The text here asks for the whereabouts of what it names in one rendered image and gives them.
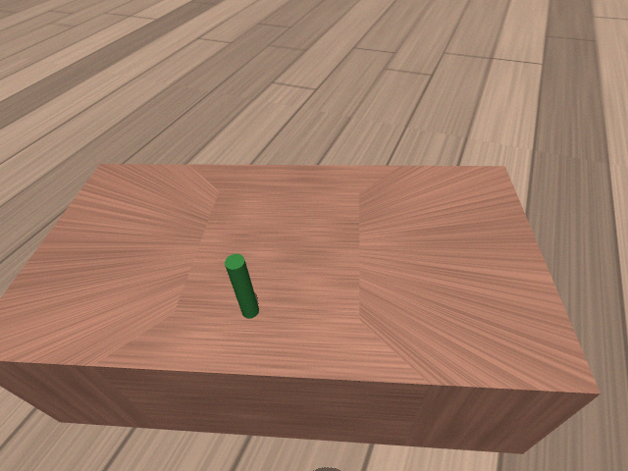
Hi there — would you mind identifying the can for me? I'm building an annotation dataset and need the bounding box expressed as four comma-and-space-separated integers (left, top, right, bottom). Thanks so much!
225, 254, 259, 319

